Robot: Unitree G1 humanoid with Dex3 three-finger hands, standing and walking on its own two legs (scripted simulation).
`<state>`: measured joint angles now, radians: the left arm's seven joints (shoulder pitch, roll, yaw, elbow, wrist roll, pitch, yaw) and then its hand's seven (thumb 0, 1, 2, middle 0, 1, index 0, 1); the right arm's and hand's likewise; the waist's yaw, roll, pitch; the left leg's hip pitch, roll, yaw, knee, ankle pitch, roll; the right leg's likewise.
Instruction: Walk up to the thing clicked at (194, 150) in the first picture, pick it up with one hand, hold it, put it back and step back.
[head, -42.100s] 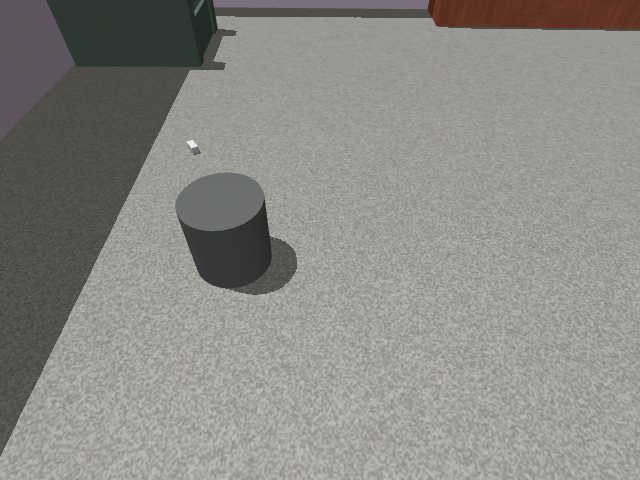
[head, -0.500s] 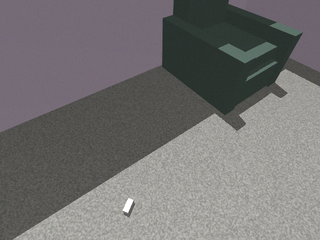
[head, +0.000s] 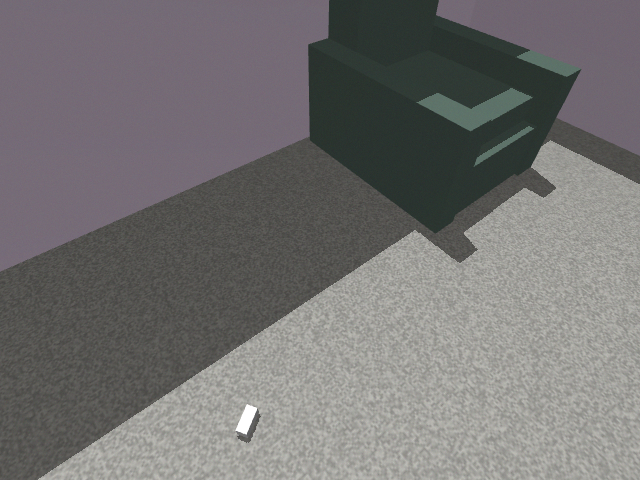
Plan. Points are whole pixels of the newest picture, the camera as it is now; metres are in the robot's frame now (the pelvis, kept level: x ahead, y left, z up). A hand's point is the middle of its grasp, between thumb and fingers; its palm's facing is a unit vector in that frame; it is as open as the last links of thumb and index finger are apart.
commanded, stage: walk up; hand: left
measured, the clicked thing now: (247, 421) +0.41 +0.24 -0.76
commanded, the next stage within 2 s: stand in 0.46 s
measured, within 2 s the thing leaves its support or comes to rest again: neither
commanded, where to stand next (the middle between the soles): +0.03 +0.00 m, yaw +1 degrees
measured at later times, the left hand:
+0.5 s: hand out of the picture +0.07 +0.25 -0.16, palm faces +0.00 -0.95 -0.32, open 7.3 cm
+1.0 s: hand out of the picture +0.08 +0.26 -0.15, palm faces -0.01 -0.93 -0.36, open 7.3 cm
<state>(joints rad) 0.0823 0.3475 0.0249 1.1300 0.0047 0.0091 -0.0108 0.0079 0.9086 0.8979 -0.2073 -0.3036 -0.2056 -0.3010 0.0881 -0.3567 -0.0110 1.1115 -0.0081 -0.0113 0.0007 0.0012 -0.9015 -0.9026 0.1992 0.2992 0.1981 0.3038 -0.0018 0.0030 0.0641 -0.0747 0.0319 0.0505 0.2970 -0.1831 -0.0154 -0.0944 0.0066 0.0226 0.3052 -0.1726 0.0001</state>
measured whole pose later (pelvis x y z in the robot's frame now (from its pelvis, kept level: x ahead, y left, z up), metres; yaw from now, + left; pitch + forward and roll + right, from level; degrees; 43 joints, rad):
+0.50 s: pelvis -0.01 +0.00 +0.00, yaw +0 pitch -2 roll +0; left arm 0.10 0.34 0.02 1.13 0.01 0.00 -0.01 0.01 0.91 0.90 -0.21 -0.30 -0.21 -0.30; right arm 0.10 -0.35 -0.01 1.12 -0.01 -0.01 0.00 0.00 -0.90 -0.90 0.20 0.30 0.20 0.30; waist 0.00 0.00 0.06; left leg -0.09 0.03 0.05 0.30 -0.17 -0.01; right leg -0.11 0.01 0.02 0.30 -0.16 0.00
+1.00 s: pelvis +0.01 +0.00 +0.00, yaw +1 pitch -2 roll +0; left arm 0.11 0.36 0.00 1.13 0.01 -0.01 0.00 0.01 0.91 0.90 -0.21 -0.30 -0.21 -0.30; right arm 0.12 -0.35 0.00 1.14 -0.01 -0.01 0.00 0.00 -0.90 -0.90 0.20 0.30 0.20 0.30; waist 0.00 0.01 0.05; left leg -0.08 0.02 0.04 0.29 -0.19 -0.01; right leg -0.09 -0.01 0.01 0.31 -0.18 0.01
